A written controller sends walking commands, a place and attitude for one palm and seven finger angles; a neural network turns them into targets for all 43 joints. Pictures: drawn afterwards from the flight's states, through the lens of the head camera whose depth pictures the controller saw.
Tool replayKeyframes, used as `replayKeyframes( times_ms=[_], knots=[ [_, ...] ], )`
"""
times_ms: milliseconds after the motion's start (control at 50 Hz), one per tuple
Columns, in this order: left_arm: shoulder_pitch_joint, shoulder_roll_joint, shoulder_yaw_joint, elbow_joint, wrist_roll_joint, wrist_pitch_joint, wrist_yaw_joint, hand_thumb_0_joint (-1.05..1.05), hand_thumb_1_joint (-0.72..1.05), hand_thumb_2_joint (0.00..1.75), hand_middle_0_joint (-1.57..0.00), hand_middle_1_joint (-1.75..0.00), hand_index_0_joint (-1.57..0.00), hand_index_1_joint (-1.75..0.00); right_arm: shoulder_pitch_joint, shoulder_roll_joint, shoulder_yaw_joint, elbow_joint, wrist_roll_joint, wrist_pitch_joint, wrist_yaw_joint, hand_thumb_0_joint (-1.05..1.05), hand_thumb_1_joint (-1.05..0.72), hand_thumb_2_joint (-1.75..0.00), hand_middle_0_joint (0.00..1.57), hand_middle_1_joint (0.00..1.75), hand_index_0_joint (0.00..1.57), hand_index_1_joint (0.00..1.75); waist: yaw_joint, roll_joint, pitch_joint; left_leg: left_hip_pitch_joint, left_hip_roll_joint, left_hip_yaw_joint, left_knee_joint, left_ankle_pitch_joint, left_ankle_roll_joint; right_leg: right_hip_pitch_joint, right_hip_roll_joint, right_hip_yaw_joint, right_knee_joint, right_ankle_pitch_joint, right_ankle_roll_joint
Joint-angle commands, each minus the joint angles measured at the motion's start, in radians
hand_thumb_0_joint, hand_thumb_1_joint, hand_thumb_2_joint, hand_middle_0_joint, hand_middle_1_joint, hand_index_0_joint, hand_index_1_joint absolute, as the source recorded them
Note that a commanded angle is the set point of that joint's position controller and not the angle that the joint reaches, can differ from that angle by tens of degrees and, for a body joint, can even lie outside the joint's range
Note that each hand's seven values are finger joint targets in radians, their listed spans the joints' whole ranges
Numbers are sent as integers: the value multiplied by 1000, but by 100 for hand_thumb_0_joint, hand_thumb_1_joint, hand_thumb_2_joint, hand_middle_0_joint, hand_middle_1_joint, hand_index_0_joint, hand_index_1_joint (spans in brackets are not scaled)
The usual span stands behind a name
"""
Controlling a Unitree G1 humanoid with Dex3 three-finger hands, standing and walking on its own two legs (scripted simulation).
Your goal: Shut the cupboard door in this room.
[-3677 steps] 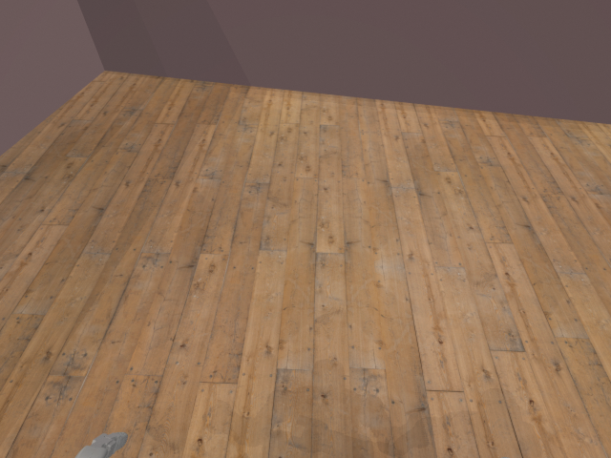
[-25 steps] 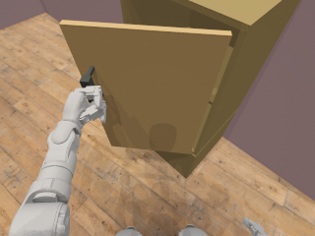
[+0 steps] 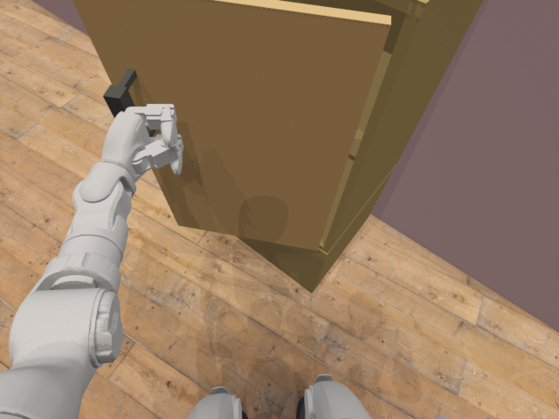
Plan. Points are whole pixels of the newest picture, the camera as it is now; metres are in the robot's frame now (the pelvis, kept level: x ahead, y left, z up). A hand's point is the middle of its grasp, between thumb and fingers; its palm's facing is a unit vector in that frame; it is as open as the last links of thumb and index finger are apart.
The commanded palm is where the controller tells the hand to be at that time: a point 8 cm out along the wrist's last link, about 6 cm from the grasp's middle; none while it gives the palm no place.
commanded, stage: push the door shut along its arc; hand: left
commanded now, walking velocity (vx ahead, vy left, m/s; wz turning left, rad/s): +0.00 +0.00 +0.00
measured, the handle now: (136, 114) +0.55 +0.18 +0.09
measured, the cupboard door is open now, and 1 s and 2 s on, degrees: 28 10 6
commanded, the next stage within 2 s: pull the fist back off the door in 0.90 s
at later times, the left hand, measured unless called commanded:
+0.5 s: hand (203, 122) +0.52 +0.08 +0.10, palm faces -0.38 -0.93 -0.03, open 2.9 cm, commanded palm +0.53 +0.13 +0.09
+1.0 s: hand (226, 99) +0.56 +0.05 +0.10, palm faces -0.46 -0.89 -0.03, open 3.3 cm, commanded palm +0.58 +0.08 +0.09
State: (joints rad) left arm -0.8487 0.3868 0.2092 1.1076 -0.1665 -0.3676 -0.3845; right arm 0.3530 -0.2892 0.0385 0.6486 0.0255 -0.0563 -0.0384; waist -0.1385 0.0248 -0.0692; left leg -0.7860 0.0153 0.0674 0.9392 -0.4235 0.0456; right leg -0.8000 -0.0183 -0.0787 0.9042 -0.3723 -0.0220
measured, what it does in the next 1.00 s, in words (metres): stands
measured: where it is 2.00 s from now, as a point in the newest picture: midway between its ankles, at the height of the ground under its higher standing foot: outside the picture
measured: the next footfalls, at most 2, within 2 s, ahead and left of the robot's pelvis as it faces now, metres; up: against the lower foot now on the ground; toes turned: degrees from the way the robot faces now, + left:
none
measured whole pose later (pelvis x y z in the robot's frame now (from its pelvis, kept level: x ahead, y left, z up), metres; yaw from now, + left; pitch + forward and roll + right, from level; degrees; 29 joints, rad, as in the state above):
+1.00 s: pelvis +0.00 -0.01 -0.03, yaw +0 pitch +25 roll -2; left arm -1.33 0.52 0.16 1.33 -0.09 -0.22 -0.46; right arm 0.38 -0.29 0.04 0.70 -0.02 -0.07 -0.04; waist -0.25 0.05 -0.08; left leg -1.07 0.04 0.03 1.11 -0.48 0.04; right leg -1.07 0.00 -0.11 1.05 -0.42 -0.04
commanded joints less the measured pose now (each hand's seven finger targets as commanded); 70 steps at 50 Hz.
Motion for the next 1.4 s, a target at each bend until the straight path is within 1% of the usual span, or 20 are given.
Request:
replayKeyframes(
  times_ms=[0,140,200,260,400,440,540,640,740,800,980,1000,1060,1100,1140,1180,1220,1240,1280,1380],
  knots=[
    [-548,161,1,-170,-22,-54,-31,0,90,90,-130,-150,-130,-150,96,-168,-67,-66,4,-25,-9,0,-90,-90,20,30,20,30,-52,25,-404,250,-11,-123,-105,216,-14,125,39,58,-103,191,-5],
    [-589,227,54,-175,-23,-42,-45,0,90,90,-130,-150,-130,-150,136,-179,-72,-59,-5,-21,-11,0,-90,-90,20,30,20,30,-46,45,-505,288,-10,-134,-75,307,-10,129,44,49,-76,245,-10],
    [-612,214,38,-135,-10,-18,-46,0,90,90,-130,-150,-130,-150,141,-175,-71,-53,-5,-15,-7,0,-90,-90,20,30,20,30,-62,28,-471,244,-9,-129,-69,281,-9,118,44,55,-80,239,-4],
    [-600,235,59,-123,3,-12,-38,0,90,90,-130,-150,-130,-150,153,-179,-72,-60,-10,-6,-2,0,-90,-90,20,30,20,30,-49,63,-482,268,-8,-135,-62,337,-14,98,46,48,-64,261,-9],
    [-694,242,48,-106,18,1,-44,0,90,90,-130,-150,-130,-150,172,-177,-73,-61,-12,8,-1,0,-90,-90,20,30,20,30,-88,13,-480,205,-12,-121,-37,314,-2,117,52,61,-64,286,-1],
    [-747,181,-5,-121,14,-1,-54,0,90,90,-130,-150,-130,-150,176,-171,-74,-54,-12,4,-3,0,-90,-90,20,30,20,30,-106,48,-492,245,-13,-126,-26,332,-1,72,53,55,-57,283,-3],
    [-849,150,-45,-66,16,18,-66,0,90,90,-130,-150,-130,-150,188,-180,-73,-20,-15,-4,-8,0,-90,-90,20,30,20,30,-147,57,-460,254,-7,-146,-4,286,2,-35,56,46,-58,201,-5],
    [-928,148,-52,-37,21,40,-76,0,90,90,-130,-150,-130,-150,200,-184,-71,7,-22,-19,-13,0,-90,-90,20,30,20,30,-170,93,-498,258,-5,-157,30,307,6,-88,57,39,-36,198,-9],
    [-986,155,-54,-22,32,60,-83,0,90,90,-130,-150,-130,-150,208,-187,-71,22,-29,-29,-13,0,-90,-90,20,30,20,30,-182,114,-542,255,-4,-159,61,325,8,-114,61,34,-14,200,-13],
    [-1017,208,-28,-21,44,72,-86,0,90,90,-130,-150,-130,-150,210,-190,-70,21,-35,-32,-10,0,-90,-90,20,30,20,30,-176,121,-582,212,-9,-151,77,315,6,-77,62,42,-3,212,-13],
    [-1073,203,-39,30,67,104,-92,0,90,90,-130,-150,-130,-150,231,-191,-68,32,-42,-30,-8,0,-90,-90,20,30,20,30,-204,131,-564,184,-5,-146,105,311,8,-130,70,32,13,203,-13],
    [-1044,245,176,6,-8,121,106,0,90,90,-130,-150,-130,-150,280,-160,-57,-4,-49,-36,7,0,-90,-90,20,30,20,30,-140,183,-597,140,13,-163,82,300,-11,-96,55,43,4,186,-10],
    [-909,94,127,4,32,117,321,0,90,90,-130,-150,-130,-150,297,-150,-69,-23,-76,-31,59,0,-90,-90,20,30,20,30,-139,121,-618,183,22,-178,58,362,-24,-87,53,23,19,223,8],
    [-883,71,140,-90,75,66,461,0,90,90,-130,-150,-130,-150,310,-142,-81,-37,-98,-22,91,0,-90,-90,20,30,20,30,-115,117,-660,183,13,-151,63,410,-29,-29,54,26,20,292,12],
    [-871,43,102,-169,166,-17,574,0,90,90,-130,-150,-130,-150,320,-132,-90,-35,-119,-22,118,0,-90,-90,20,30,20,30,-110,121,-704,212,14,-148,77,462,-33,-26,56,25,36,335,12],
    [-854,57,76,-198,233,-68,600,0,90,90,-130,-150,-130,-150,337,-137,-102,-19,-123,-8,137,0,-90,-90,20,30,20,30,-111,116,-702,233,10,-136,65,475,-32,14,58,33,22,368,11],
    [-849,88,69,-203,257,-88,581,0,90,90,-130,-150,-130,-150,336,-142,-110,-18,-114,10,136,0,-90,-90,20,30,20,30,-111,91,-705,228,0,-119,38,446,-26,97,58,47,-1,396,11],
    [-852,94,71,-211,252,-90,566,0,90,90,-130,-150,-130,-150,340,-144,-112,-21,-110,18,130,0,-90,-90,20,30,20,30,-114,89,-708,245,-1,-121,26,461,-25,117,58,47,-7,420,10],
    [-795,121,105,-182,223,-74,538,0,90,90,-130,-150,-130,-150,323,-139,-110,-31,-94,32,120,0,-90,-90,20,30,20,30,-83,76,-690,227,-12,-99,-6,422,-24,194,61,56,-36,430,9],
    [-629,113,157,-124,151,-65,515,0,90,90,-130,-150,-130,-150,287,-122,-98,-57,-76,43,98,0,-90,-90,20,30,20,30,-44,-31,-550,130,-28,-57,-74,345,-14,328,60,71,-94,461,14]
  ],
)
